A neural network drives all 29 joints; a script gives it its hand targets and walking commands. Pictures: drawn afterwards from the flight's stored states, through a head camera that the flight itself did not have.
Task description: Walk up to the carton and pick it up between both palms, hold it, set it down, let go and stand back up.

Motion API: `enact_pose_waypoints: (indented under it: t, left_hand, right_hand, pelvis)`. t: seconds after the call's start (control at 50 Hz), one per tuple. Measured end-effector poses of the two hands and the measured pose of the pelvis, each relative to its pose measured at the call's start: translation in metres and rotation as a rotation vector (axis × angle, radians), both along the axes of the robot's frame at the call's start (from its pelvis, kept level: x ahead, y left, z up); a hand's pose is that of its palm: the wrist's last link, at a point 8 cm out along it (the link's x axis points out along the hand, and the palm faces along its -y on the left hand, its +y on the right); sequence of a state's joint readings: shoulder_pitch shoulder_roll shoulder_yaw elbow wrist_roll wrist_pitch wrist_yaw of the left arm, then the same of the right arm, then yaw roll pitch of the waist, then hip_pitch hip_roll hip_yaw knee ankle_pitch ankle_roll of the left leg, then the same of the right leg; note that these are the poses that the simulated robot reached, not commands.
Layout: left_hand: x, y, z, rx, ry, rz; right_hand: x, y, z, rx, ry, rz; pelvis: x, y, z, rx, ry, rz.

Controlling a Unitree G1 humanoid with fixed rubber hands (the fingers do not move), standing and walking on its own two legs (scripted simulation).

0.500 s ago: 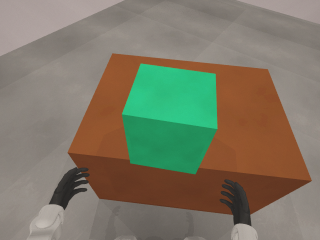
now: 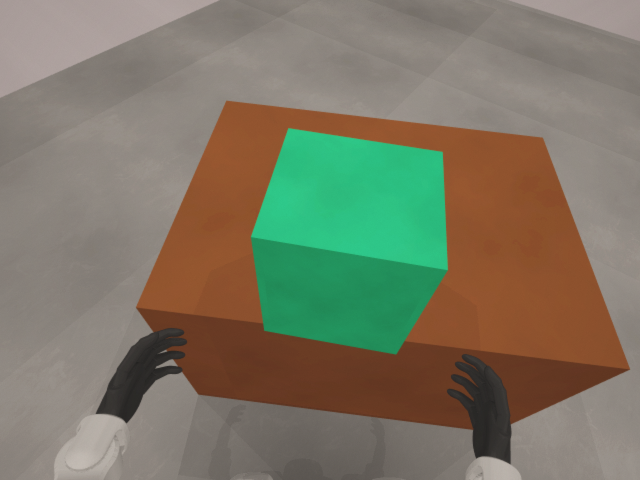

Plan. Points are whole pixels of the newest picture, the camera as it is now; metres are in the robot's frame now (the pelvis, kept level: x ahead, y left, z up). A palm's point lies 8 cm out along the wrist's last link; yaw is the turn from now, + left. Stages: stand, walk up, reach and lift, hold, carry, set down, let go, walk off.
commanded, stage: reach and lift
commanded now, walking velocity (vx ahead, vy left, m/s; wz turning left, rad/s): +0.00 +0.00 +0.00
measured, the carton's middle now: (345, 248) +0.45 -0.02 -0.05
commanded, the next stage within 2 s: none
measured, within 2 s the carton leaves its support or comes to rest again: neither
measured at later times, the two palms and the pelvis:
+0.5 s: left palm (142, 339) +0.27 +0.24 -0.01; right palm (494, 385) +0.23 -0.20 -0.01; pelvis +0.03 +0.00 +0.00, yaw +0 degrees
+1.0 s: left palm (162, 269) +0.34 +0.22 +0.04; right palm (504, 323) +0.29 -0.21 +0.04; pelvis +0.03 +0.00 +0.01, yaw +0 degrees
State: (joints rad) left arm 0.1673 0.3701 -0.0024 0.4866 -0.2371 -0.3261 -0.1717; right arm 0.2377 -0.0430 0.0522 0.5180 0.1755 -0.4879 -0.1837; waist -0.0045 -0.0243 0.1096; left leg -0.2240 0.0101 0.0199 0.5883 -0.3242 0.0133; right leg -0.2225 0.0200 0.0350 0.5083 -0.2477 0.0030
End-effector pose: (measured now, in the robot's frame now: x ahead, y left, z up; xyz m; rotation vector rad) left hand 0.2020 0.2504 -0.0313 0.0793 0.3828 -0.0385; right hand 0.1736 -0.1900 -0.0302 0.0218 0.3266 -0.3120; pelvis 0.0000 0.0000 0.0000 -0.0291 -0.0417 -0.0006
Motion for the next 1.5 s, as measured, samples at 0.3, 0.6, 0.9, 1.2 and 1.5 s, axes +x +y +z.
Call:
enact_pose_waypoints:
  t: [0.3,0.6,0.9,1.2,1.5]
  left_hand:
    - [0.035,-0.002,0.006,-0.033,-0.022,0.028]
    - [0.075,-0.015,0.030,-0.053,-0.020,-0.021]
    - [0.121,-0.029,0.061,-0.053,-0.014,-0.048]
    - [0.161,-0.030,0.095,-0.033,-0.036,-0.039]
    - [0.206,-0.037,0.128,-0.028,-0.070,-0.022]
  right_hand:
    - [0.029,-0.012,0.007,0.004,0.035,-0.044]
    - [0.069,-0.015,0.030,0.026,-0.010,-0.028]
    - [0.107,-0.021,0.059,0.050,-0.029,0.012]
    - [0.136,-0.024,0.092,0.066,-0.070,0.016]
    - [0.171,-0.029,0.116,0.072,-0.069,0.010]
  pelvis:
    - [0.019,0.002,0.000,-0.002,0.026,0.000]
    - [0.038,0.001,0.002,-0.003,0.067,-0.002]
    - [0.033,-0.002,0.005,0.001,0.074,-0.002]
    - [0.019,-0.003,0.006,0.002,0.054,-0.001]
    - [0.014,-0.003,0.006,0.003,0.048,-0.001]
